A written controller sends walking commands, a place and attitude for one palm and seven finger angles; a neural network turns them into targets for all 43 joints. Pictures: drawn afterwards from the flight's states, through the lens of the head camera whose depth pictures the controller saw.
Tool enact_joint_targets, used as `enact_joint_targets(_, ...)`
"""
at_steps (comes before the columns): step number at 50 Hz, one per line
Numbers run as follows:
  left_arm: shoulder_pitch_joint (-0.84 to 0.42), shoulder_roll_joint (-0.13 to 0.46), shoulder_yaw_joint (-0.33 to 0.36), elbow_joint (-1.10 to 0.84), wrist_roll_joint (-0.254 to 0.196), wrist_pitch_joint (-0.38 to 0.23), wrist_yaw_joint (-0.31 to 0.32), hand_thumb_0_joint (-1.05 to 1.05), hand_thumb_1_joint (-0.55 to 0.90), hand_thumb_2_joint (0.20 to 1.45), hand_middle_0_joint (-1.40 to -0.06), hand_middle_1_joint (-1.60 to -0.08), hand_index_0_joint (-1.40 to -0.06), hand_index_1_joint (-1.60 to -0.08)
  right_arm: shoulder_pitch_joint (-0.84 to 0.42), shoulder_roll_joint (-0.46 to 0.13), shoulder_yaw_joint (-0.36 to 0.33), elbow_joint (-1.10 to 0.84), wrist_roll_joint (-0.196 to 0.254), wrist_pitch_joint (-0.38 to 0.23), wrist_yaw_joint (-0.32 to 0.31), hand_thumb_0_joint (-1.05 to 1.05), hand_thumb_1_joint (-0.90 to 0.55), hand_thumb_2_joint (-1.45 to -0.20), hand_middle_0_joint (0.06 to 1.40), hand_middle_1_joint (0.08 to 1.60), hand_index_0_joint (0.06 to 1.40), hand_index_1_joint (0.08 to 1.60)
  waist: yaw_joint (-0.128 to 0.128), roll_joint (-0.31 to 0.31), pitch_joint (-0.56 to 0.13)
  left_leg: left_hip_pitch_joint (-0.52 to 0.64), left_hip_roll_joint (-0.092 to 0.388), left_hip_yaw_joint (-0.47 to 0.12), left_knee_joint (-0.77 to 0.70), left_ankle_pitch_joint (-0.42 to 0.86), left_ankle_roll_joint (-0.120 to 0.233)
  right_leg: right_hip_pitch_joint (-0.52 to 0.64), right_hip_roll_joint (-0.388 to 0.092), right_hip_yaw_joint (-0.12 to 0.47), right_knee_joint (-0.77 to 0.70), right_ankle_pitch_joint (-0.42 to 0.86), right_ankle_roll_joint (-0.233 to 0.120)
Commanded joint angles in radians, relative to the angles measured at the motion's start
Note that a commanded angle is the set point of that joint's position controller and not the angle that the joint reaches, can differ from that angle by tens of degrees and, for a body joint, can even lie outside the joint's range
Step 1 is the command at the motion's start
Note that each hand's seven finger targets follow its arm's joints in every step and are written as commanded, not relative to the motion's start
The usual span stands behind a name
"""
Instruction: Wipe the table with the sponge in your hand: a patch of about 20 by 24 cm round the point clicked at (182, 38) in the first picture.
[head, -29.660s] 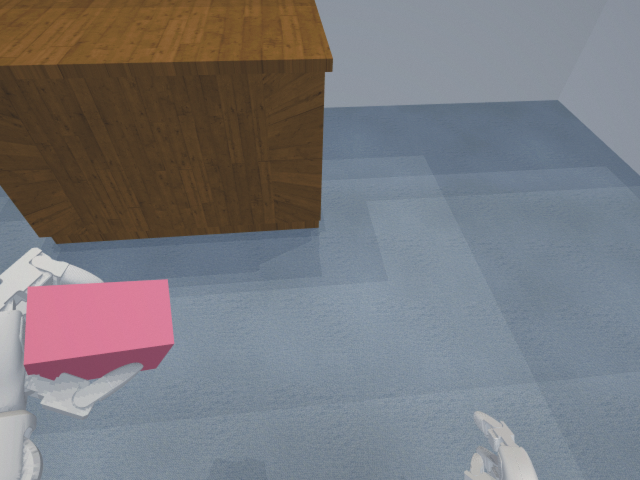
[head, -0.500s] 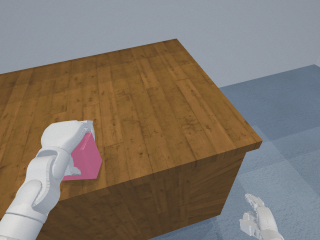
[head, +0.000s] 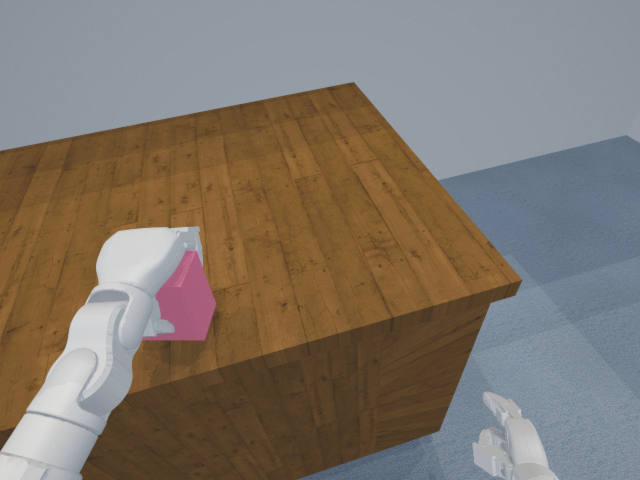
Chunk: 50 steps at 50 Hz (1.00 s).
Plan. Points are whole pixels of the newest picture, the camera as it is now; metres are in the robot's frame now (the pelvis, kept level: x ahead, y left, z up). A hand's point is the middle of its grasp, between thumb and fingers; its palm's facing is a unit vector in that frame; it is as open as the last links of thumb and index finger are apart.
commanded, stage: move the sponge above the wiping area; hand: left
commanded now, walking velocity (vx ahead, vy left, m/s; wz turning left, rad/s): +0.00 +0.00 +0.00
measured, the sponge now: (167, 304) +0.29 +0.26 +0.07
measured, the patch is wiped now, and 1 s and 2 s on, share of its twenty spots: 0.00 0.05 0.05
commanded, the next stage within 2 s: lower the sponge onto the table in 1.86 s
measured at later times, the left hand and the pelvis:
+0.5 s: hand (133, 272) +0.29 +0.28 +0.13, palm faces +0.10 -0.01 -1.00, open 10.2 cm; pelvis +0.00 +0.00 +0.00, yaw +1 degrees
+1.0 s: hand (112, 255) +0.30 +0.31 +0.15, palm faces +0.18 -0.02 -0.98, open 10.2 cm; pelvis +0.00 +0.01 +0.00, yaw +0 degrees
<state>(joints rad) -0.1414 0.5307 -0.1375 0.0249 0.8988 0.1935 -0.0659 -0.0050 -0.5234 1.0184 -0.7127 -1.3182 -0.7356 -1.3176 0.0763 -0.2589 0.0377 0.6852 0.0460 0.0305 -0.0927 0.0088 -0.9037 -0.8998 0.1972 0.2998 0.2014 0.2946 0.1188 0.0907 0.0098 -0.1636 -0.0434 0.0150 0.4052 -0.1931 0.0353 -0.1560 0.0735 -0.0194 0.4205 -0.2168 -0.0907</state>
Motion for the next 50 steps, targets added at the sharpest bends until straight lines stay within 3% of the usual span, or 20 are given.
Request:
enact_joint_targets(1,-0.505,0.386,0.358,-0.104,0.001,0.077,0.192,0.000,0.100,1.300,-1.200,-1.600,-1.200,-1.600,-0.199,-0.105,-0.038,-0.124,0.009,-0.041,0.012,0.000,-0.900,-0.900,0.200,0.300,0.200,0.300,0.019,0.058,-0.255,0.055,0.003,-0.089,-0.045,0.172,-0.015,0.068,-0.050,0.180,-0.099,0.114,-0.025)
enact_joint_targets(4,-0.387,0.344,0.316,0.005,-0.045,0.174,0.154,0.000,0.100,1.300,-1.200,-1.600,-1.200,-1.600,-0.231,-0.123,-0.034,-0.126,0.021,-0.016,0.022,0.000,-0.900,-0.900,0.200,0.300,0.200,0.300,0.020,-0.024,-0.214,0.017,0.003,-0.070,-0.047,0.161,-0.012,0.095,-0.064,0.176,-0.098,0.139,-0.009)
enact_joint_targets(7,-0.237,0.274,0.244,0.115,-0.062,0.275,0.055,0.000,0.100,1.300,-1.200,-1.600,-1.200,-1.600,-0.251,-0.141,-0.029,-0.139,0.036,0.011,0.035,0.000,-0.900,-0.900,0.200,0.300,0.200,0.300,0.004,-0.071,-0.148,-0.033,-0.001,-0.062,-0.045,0.148,-0.007,0.077,-0.071,0.165,-0.098,0.162,0.009)
enact_joint_targets(8,-0.195,0.207,0.173,0.090,-0.075,0.295,0.015,0.000,0.100,1.300,-1.200,-1.600,-1.200,-1.600,-0.249,-0.139,-0.029,-0.166,0.039,0.018,0.040,0.000,-0.900,-0.900,0.200,0.300,0.200,0.300,-0.004,-0.089,-0.168,-0.043,0.005,-0.058,-0.033,0.149,-0.001,0.099,-0.079,0.145,-0.081,0.199,0.019)
enact_joint_targets(9,-0.192,0.214,0.159,0.071,-0.072,0.309,-0.020,0.000,0.100,1.300,-1.200,-1.600,-1.200,-1.600,-0.248,-0.141,-0.027,-0.173,0.046,0.022,0.042,0.000,-0.900,-0.900,0.200,0.300,0.200,0.300,-0.017,-0.109,-0.168,-0.041,0.004,-0.062,-0.021,0.148,0.007,0.087,-0.078,0.144,-0.076,0.216,0.025)
enact_joint_targets(12,-0.261,0.176,0.082,-0.058,-0.056,0.287,-0.107,0.000,0.100,1.300,-1.200,-1.600,-1.200,-1.600,-0.262,-0.126,-0.019,-0.212,0.050,0.014,0.043,0.000,-0.900,-0.900,0.200,0.300,0.200,0.300,-0.053,-0.123,-0.221,-0.006,0.001,-0.068,0.006,0.154,0.026,0.079,-0.078,0.146,-0.060,0.251,0.031)
enact_joint_targets(14,-0.332,0.261,0.134,-0.157,-0.028,0.200,-0.127,0.000,0.100,1.300,-1.200,-1.600,-1.200,-1.600,-0.229,-0.125,-0.024,-0.214,0.035,-0.002,0.028,0.000,-0.900,-0.900,0.200,0.300,0.200,0.300,-0.061,-0.133,-0.276,0.030,-0.007,-0.073,0.026,0.158,0.042,0.083,-0.078,0.148,-0.057,0.256,0.037)
enact_joint_targets(17,-0.487,0.460,0.312,-0.364,-0.003,0.007,-0.058,0.000,0.100,1.300,-1.200,-1.600,-1.200,-1.600,-0.215,-0.102,-0.019,-0.216,0.009,-0.044,-0.011,0.000,-0.900,-0.900,0.200,0.300,0.200,0.300,-0.031,-0.057,-0.350,0.113,-0.016,-0.089,0.031,0.182,0.046,0.094,-0.062,0.190,-0.063,0.230,0.023)
enact_joint_targets(20,-0.525,0.446,0.365,-0.281,0.040,-0.078,0.077,0.000,0.100,1.300,-1.200,-1.600,-1.200,-1.600,-0.144,-0.094,-0.039,-0.154,-0.008,-0.077,-0.031,0.000,-0.900,-0.900,0.200,0.300,0.200,0.300,-0.013,0.065,-0.298,0.128,-0.008,-0.096,-0.002,0.195,0.020,0.027,-0.041,0.164,-0.084,0.145,-0.007)
enact_joint_targets(22,-0.546,0.474,0.414,-0.206,0.036,-0.044,0.143,0.000,0.100,1.300,-1.200,-1.600,-1.200,-1.600,-0.160,-0.101,-0.042,-0.130,0.001,-0.077,-0.020,0.000,-0.900,-0.900,0.200,0.300,0.200,0.300,0.001,0.149,-0.252,0.105,-0.009,-0.111,-0.019,0.170,0.003,0.003,-0.037,0.194,-0.101,0.092,-0.032)
enact_joint_targets(23,-0.573,0.394,0.354,-0.141,0.018,-0.009,0.165,0.000,0.100,1.300,-1.200,-1.600,-1.200,-1.600,-0.164,-0.097,-0.044,-0.121,0.007,-0.071,-0.013,0.000,-0.900,-0.900,0.200,0.300,0.200,0.300,-0.007,0.137,-0.239,0.079,0.002,-0.089,-0.014,0.155,-0.001,0.004,-0.054,0.166,-0.097,0.088,-0.025)
enact_joint_targets(25,-0.525,0.361,0.332,-0.005,-0.023,0.072,0.178,0.000,0.100,1.300,-1.200,-1.600,-1.200,-1.600,-0.181,-0.116,-0.047,-0.102,0.017,-0.054,0.001,0.000,-0.900,-0.900,0.200,0.300,0.200,0.300,-0.008,0.059,-0.204,0.038,0.009,-0.081,-0.028,0.121,-0.011,0.012,-0.063,0.156,-0.116,0.068,-0.014)
enact_joint_targets(29,-0.362,0.281,0.235,0.094,-0.045,0.205,0.085,0.000,0.100,1.300,-1.200,-1.600,-1.200,-1.600,-0.228,-0.130,-0.034,-0.133,0.031,-0.018,0.020,0.000,-0.900,-0.900,0.200,0.300,0.200,0.300,-0.003,-0.070,-0.222,-0.016,0.003,-0.068,-0.046,0.133,-0.007,0.089,-0.076,0.135,-0.093,0.136,0.010)
enact_joint_targets(33,-0.254,0.149,0.079,0.069,-0.048,0.289,-0.054,0.000,0.100,1.300,-1.200,-1.600,-1.200,-1.600,-0.238,-0.132,-0.027,-0.184,0.044,0.010,0.041,0.000,-0.900,-0.900,0.200,0.300,0.200,0.300,-0.034,-0.098,-0.203,-0.007,0.010,-0.075,-0.028,0.151,0.010,0.068,-0.076,0.107,-0.077,0.206,0.023)
enact_joint_targets(36,-0.316,0.239,0.119,-0.030,-0.013,0.253,-0.117,0.000,0.100,1.300,-1.200,-1.600,-1.200,-1.600,-0.219,-0.135,-0.026,-0.200,0.038,0.017,0.040,0.000,-0.900,-0.900,0.200,0.300,0.200,0.300,-0.052,-0.149,-0.251,0.010,0.004,-0.081,-0.003,0.156,0.030,0.078,-0.075,0.119,-0.063,0.236,0.032)
enact_joint_targets(38,-0.409,0.320,0.196,-0.188,0.001,0.149,-0.103,0.000,0.100,1.300,-1.200,-1.600,-1.200,-1.600,-0.221,-0.115,-0.020,-0.215,0.024,-0.002,0.028,0.000,-0.900,-0.900,0.200,0.300,0.200,0.300,-0.037,-0.132,-0.320,0.054,-0.003,-0.085,0.002,0.180,0.037,0.107,-0.068,0.119,-0.050,0.240,0.028)
enact_joint_targets(41,-0.418,0.432,0.343,-0.349,0.023,0.001,-0.009,0.000,0.100,1.300,-1.200,-1.600,-1.200,-1.600,-0.195,-0.091,-0.024,-0.212,0.000,-0.030,0.007,0.000,-0.900,-0.900,0.200,0.300,0.200,0.300,0.007,-0.017,-0.375,0.116,-0.009,-0.098,0.000,0.262,0.032,0.128,-0.053,0.138,-0.040,0.267,0.009)
enact_joint_targets(42,-0.453,0.516,0.427,-0.393,0.031,-0.024,0.038,0.000,0.100,1.300,-1.200,-1.600,-1.200,-1.600,-0.193,-0.094,-0.023,-0.202,-0.008,-0.041,0.002,0.000,-0.900,-0.900,0.200,0.300,0.200,0.300,0.025,0.062,-0.374,0.117,-0.006,-0.113,-0.015,0.260,0.022,0.127,-0.039,0.171,-0.043,0.242,-0.010)
enact_joint_targets(46,-0.465,0.398,0.379,-0.187,0.022,0.042,0.169,0.000,0.100,1.300,-1.200,-1.600,-1.200,-1.600,-0.178,-0.102,-0.044,-0.136,0.001,-0.036,0.018,0.000,-0.900,-0.900,0.200,0.300,0.200,0.300,0.013,0.126,-0.237,0.079,0.014,-0.108,-0.028,0.224,-0.015,0.027,-0.042,0.161,-0.086,0.142,-0.029)
enact_joint_targets(50,-0.396,0.322,0.302,-0.041,-0.045,0.170,0.139,0.000,0.100,1.300,-1.200,-1.600,-1.200,-1.600,-0.227,-0.125,-0.040,-0.133,0.019,-0.016,0.027,0.000,-0.900,-0.900,0.200,0.300,0.200,0.300,0.003,0.010,-0.203,0.030,0.013,-0.084,-0.047,0.168,-0.016,0.064,-0.062,0.139,-0.101,0.132,-0.010)
